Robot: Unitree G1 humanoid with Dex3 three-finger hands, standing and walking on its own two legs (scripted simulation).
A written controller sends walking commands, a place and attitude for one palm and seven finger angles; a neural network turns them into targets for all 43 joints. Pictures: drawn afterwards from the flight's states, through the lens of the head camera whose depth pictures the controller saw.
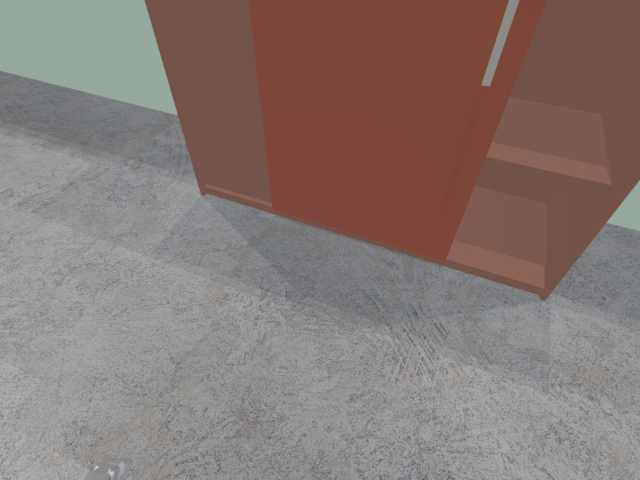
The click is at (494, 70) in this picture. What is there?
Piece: wardrobe's sliding door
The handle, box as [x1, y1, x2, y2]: [482, 0, 518, 86]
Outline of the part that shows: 518,0 509,0 482,81 483,85 489,86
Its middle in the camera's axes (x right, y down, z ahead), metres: +0.43 -0.50 +0.89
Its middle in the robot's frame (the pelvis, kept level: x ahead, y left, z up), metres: +1.04 -0.37 +0.16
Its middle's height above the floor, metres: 0.93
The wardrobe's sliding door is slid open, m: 0.37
